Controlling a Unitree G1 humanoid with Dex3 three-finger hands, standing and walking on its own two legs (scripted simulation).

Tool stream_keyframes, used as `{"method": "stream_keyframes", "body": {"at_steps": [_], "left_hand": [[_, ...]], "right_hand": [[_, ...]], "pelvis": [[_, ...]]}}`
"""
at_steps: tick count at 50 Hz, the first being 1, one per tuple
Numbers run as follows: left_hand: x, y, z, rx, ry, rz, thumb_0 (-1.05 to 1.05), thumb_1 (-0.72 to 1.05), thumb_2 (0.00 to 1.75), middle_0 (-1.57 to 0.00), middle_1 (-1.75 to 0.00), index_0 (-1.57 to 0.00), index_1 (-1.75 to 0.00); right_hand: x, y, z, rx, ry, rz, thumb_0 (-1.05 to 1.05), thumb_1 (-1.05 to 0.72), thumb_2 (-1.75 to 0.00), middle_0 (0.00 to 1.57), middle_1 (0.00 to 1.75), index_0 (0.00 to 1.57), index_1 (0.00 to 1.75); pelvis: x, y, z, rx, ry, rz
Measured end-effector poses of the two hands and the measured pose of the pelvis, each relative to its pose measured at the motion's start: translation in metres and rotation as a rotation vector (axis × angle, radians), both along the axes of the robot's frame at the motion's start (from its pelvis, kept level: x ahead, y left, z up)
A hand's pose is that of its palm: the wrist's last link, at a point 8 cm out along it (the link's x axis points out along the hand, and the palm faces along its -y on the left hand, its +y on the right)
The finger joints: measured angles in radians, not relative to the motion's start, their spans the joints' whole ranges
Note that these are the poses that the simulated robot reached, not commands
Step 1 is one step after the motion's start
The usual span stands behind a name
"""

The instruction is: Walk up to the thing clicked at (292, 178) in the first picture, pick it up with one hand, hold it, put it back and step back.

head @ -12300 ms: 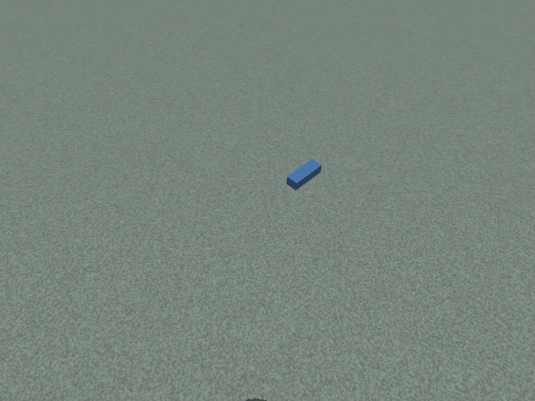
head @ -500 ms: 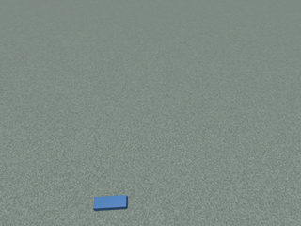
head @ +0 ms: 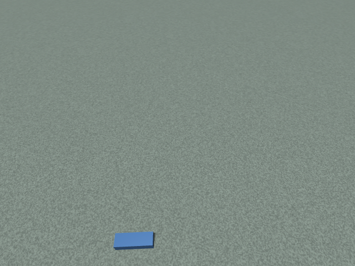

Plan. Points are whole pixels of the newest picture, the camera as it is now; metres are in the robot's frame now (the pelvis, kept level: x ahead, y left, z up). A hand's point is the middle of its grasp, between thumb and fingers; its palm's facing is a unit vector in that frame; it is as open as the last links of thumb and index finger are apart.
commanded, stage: stand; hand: left
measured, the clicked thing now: (134, 240) +0.39 +0.23 -0.76
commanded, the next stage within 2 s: rise first in 1.78 s
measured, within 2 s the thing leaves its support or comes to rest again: neither
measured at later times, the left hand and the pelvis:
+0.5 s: hand out of the picture +0.07 +0.25 -0.16, palm faces -0.03 -0.94 -0.34, open 7.4 cm; pelvis +0.00 +0.00 +0.00, yaw +0 degrees
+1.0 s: hand out of the picture +0.07 +0.25 -0.16, palm faces -0.02 -0.94 -0.35, open 7.4 cm; pelvis +0.00 +0.00 +0.00, yaw +1 degrees
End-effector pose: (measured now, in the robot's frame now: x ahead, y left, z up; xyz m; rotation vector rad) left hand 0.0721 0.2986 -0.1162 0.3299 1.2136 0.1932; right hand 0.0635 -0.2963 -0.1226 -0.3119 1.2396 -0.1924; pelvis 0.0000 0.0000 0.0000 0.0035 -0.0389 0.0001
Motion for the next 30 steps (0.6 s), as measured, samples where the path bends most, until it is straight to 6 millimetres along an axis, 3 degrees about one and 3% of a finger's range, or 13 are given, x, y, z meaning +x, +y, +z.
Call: {"method": "stream_keyframes", "body": {"at_steps": [30], "left_hand": [[-0.0047,0.0011,-0.0017,-0.003,0.012,0.006,0.00,0.90,0.90,-0.21,-0.30,-0.20,-0.30]], "right_hand": [[0.0033,0.0029,0.0001,0.001,0.003,0.007,0.00,-0.90,-0.90,0.20,0.30,0.20,0.30]], "pelvis": [[0.0011,0.0020,0.0001,0.000,0.002,0.006]]}}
